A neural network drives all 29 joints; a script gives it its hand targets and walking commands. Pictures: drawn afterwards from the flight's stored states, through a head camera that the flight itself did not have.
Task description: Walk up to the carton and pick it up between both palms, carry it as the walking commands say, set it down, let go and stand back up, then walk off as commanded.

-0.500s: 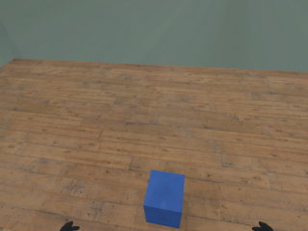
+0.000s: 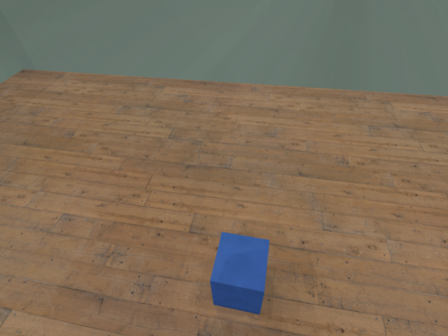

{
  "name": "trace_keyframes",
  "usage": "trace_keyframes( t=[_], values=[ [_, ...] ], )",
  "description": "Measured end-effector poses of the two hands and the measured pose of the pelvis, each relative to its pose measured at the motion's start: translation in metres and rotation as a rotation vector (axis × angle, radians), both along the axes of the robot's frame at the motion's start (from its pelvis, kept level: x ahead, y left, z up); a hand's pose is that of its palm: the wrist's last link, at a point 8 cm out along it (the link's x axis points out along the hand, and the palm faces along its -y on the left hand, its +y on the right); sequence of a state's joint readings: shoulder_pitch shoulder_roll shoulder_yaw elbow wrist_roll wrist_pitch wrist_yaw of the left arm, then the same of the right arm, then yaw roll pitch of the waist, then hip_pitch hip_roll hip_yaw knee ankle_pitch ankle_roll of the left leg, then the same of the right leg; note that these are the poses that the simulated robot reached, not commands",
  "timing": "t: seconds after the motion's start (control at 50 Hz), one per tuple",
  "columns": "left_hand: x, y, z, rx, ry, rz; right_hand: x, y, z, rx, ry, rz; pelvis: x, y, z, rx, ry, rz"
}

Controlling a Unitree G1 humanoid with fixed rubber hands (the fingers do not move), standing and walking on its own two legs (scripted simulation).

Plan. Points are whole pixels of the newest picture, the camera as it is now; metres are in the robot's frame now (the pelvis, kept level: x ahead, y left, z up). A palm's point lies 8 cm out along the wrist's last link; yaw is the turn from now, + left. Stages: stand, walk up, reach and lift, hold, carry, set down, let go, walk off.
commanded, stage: stand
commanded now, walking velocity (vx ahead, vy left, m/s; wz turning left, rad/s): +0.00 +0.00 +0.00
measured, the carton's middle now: (240, 273) +0.51 -0.03 -0.64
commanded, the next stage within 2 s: walk off in 0.66 s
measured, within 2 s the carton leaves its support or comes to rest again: neither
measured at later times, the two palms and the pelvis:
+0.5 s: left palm out of the picture +0.11 +0.29 -0.10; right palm out of the picture +0.09 -0.29 -0.10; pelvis +0.02 +0.01 +0.00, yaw -1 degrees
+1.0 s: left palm out of the picture +0.09 +0.29 -0.11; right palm out of the picture +0.09 -0.27 -0.11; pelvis +0.02 +0.01 +0.01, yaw -1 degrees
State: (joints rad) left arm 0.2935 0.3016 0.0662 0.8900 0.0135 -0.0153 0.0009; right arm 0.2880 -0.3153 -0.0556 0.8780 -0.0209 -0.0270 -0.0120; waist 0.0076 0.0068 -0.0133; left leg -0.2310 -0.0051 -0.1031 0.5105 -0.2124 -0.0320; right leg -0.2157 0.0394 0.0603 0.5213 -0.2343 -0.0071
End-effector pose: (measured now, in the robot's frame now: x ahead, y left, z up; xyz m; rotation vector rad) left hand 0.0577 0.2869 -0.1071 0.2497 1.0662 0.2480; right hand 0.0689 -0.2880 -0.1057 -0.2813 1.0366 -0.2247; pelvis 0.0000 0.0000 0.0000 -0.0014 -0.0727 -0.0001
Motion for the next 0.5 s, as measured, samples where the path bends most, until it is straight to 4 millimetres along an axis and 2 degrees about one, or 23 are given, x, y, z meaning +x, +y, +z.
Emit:
trace_keyframes(
  t=[0.08,0.3,0.5],
  values=[
    [0.003,-0.001,-0.001,-0.005,0.005,-0.004,0.004,0.002,0.0,0.006,-0.003,-0.002,0.001,0.0,0.001,-0.001,0.001,-0.001],
    [0.033,0.003,0.005,0.003,-0.028,-0.024,0.013,0.002,0.002,0.0,0.012,-0.007,0.006,0.002,0.002,-0.001,0.007,-0.003],
    [0.049,0.007,0.005,0.005,-0.01,-0.04,0.019,0.003,0.004,-0.008,0.027,-0.023,0.015,0.006,0.005,-0.003,0.005,-0.009]
  ],
)
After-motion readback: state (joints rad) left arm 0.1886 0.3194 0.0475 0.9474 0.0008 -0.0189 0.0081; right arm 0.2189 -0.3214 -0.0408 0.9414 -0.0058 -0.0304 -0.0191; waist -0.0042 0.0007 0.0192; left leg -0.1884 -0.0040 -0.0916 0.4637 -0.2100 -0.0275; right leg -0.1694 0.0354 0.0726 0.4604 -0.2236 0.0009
